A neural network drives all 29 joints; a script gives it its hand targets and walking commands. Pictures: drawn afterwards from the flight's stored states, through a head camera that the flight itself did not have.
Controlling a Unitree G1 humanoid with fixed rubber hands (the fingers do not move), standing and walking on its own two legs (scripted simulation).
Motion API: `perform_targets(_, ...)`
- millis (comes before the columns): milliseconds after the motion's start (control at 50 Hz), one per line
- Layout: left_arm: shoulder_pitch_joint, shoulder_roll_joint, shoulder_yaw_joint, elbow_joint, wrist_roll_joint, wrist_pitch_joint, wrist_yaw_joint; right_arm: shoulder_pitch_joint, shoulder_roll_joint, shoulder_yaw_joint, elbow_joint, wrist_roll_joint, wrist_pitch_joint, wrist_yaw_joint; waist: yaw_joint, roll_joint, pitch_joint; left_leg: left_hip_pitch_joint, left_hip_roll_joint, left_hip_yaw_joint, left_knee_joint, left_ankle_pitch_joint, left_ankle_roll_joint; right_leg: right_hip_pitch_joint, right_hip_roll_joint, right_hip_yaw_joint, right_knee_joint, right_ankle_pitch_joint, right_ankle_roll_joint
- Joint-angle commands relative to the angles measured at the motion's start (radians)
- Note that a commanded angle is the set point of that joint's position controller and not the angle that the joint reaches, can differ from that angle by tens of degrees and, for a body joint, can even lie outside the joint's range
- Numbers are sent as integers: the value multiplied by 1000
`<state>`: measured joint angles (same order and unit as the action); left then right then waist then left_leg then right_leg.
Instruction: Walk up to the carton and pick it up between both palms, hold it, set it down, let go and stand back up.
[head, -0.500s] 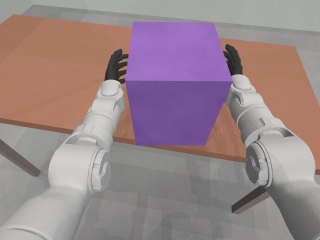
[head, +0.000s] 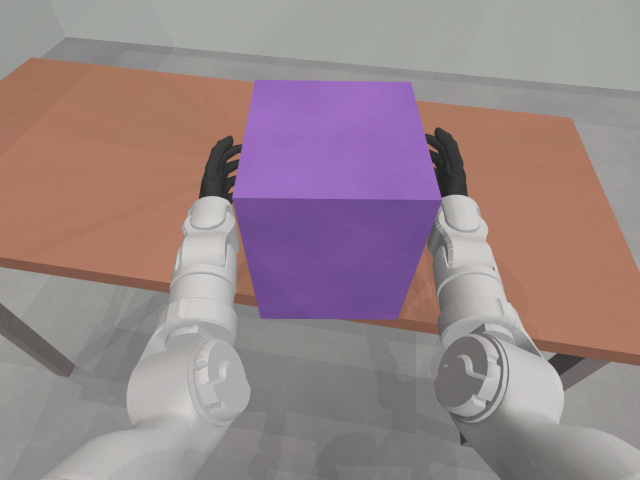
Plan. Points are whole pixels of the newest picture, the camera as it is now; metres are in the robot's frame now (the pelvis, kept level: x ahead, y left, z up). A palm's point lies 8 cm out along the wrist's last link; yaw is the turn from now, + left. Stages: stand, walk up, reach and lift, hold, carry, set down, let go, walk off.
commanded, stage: reach and lift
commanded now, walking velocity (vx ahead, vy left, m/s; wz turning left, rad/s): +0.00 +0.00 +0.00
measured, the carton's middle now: (331, 207) +0.44 +0.01 +0.09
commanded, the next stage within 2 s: none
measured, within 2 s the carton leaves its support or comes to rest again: leaves its support in 1.28 s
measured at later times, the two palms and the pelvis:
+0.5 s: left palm (220, 199) +0.42 +0.16 +0.12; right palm (449, 198) +0.42 -0.14 +0.13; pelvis +0.00 +0.00 +0.00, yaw +0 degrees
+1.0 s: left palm (220, 198) +0.42 +0.16 +0.12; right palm (449, 200) +0.42 -0.14 +0.13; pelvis +0.00 +0.00 +0.00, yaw +1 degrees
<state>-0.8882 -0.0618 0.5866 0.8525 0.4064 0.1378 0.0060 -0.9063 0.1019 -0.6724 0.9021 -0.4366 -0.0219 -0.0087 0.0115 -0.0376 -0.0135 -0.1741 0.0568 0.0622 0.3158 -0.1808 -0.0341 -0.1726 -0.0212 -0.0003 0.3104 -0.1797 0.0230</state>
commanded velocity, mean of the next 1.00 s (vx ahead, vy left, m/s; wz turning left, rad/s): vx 0.00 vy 0.00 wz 0.00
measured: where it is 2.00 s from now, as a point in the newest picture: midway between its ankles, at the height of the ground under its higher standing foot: outside the picture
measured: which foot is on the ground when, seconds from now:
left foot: down 0.00-1.00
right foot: down 0.00-1.00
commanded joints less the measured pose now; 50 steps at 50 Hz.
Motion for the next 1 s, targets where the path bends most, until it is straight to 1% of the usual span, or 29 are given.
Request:
perform_targets(0,-541,-375,-250,-25,-21,-31,-83,-503,428,292,7,9,-72,129,5,60,-440,177,-67,120,38,407,-29,166,65,-123,27,418,58)
perform_targets(20,-517,-379,-244,-14,-12,-24,-83,-501,422,285,8,3,-72,130,11,60,-427,154,-67,117,36,394,-36,167,72,-133,29,399,55)
perform_targets(60,-503,-375,-241,-11,-10,-17,-89,-513,413,286,-25,4,-70,133,21,47,-447,153,-72,122,24,363,-20,180,69,-132,27,383,62)
perform_targets(180,-499,-363,-227,-22,-3,-26,-81,-489,427,299,-21,1,-64,136,23,7,-451,122,-77,113,1,307,1,200,67,-129,28,391,69)
perform_targets(200,-519,-352,-215,-21,-8,-29,-80,-487,428,290,-13,-1,-61,135,17,-1,-443,100,-75,115,-6,276,3,211,65,-132,24,376,71)
perform_targets(220,-516,-363,-209,-15,-2,-24,-80,-473,409,270,2,-7,-56,136,-2,9,-419,115,-78,111,-17,252,3,199,59,-129,20,345,68)
perform_targets(300,-505,-359,-218,-14,-3,-21,-87,-474,412,270,-25,3,-57,137,12,23,-426,113,-77,111,-2,281,1,185,54,-131,20,361,67)
perform_targets(340,-494,-364,-235,-41,-8,-25,-84,-471,413,300,-47,10,-65,138,15,15,-466,140,-74,109,6,335,3,199,57,-129,33,422,69)
perform_targets(360,-498,-366,-247,-39,-25,-28,-82,-460,411,297,-26,12,-67,135,1,15,-472,134,-74,103,14,356,4,194,57,-131,38,440,69)
perform_targets(400,-496,-372,-249,-31,-24,-31,-80,-479,401,318,-22,29,-81,133,3,19,-479,175,-74,101,24,388,-5,171,65,-133,31,439,63)
perform_targets(460,-491,-364,-227,-21,-12,-31,-87,-465,420,318,-28,29,-73,125,10,8,-428,124,-81,100,6,344,7,220,53,-126,37,471,71)
perform_targets(500,-506,-374,-250,-40,-18,-34,-89,-446,437,314,-11,31,-75,124,3,25,-454,133,-70,98,-10,323,3,212,50,-123,30,442,58)
perform_targets(540,-503,-381,-255,-41,-15,-33,-81,-449,423,308,7,22,-78,125,1,35,-434,155,-72,98,7,359,-10,187,57,-130,26,427,58)
perform_targets(580,-488,-384,-260,-40,-17,-27,-81,-440,419,309,2,28,-80,123,-9,24,-423,166,-70,96,16,388,-1,178,57,-130,24,447,57)
perform_targets(600,-490,-376,-249,-29,-12,-22,-84,-446,427,319,22,30,-76,120,4,18,-418,156,-74,99,8,353,5,184,57,-127,17,428,54)
perform_targets(620,-485,-368,-243,-27,-10,-16,-85,-433,426,317,25,29,-70,119,-1,10,-392,146,-70,98,-9,325,11,195,57,-132,17,414,59)
perform_targets(660,-456,-377,-245,-22,-16,-11,-86,-440,416,325,-17,31,-73,121,10,4,-405,130,-71,97,-15,303,12,200,56,-123,11,399,59)
perform_targets(680,-473,-372,-247,-24,-15,-11,-86,-455,419,319,-21,32,-73,119,4,6,-425,117,-74,95,-14,293,19,199,54,-124,20,396,56)
perform_targets(700,-487,-382,-253,-18,-23,-14,-85,-470,417,313,-24,30,-78,120,-4,9,-431,119,-69,102,-9,302,11,205,53,-134,21,396,56)
perform_targets(720,-479,-381,-248,-21,-18,-18,-81,-459,426,317,-21,32,-81,123,11,-2,-429,118,-68,95,-6,318,7,205,55,-136,22,408,52)
perform_targets(740,-496,-390,-261,-28,-20,-18,-80,-471,424,317,-25,33,-82,123,5,15,-458,129,-71,96,0,335,12,203,48,-125,26,442,56)
perform_targets(760,-489,-387,-258,-26,-19,-21,-79,-460,433,326,-16,30,-83,121,7,6,-452,133,-65,97,3,348,12,203,52,-127,29,457,56)
perform_targets(780,-490,-382,-251,-16,-21,-20,-80,-455,437,319,4,34,-82,119,3,7,-436,116,-68,96,-1,323,10,214,52,-130,28,431,54)
perform_targets(820,-484,-394,-271,-40,-27,-21,-75,-460,426,343,1,45,-88,119,8,19,-449,149,-66,91,-1,367,8,197,55,-133,23,445,49)
perform_targets(860,-486,-401,-294,-26,-29,-12,-74,-453,413,325,7,38,-90,115,-15,31,-434,148,-67,89,6,367,-4,175,54,-140,16,415,43)
perform_targets(880,-496,-402,-279,-24,-18,-12,-73,-454,415,319,21,32,-88,114,-3,40,-430,162,-67,93,1,352,0,158,53,-135,8,393,37)
perform_targets(900,-489,-418,-282,-19,-14,-9,-73,-462,414,309,14,32,-96,112,-12,53,-431,164,-64,88,4,345,-2,159,51,-135,6,395,39)
perform_targets(960,-477,-415,-277,-25,-20,-10,-69,-465,420,333,0,40,-110,112,5,26,-473,146,-63,90,4,360,10,169,51,-128,11,430,40)
perform_targets(980,-475,-417,-282,-22,-22,-15,-69,-467,428,334,14,41,-116,111,-9,31,-470,141,-63,87,1,361,6,189,52,-127,17,446,41)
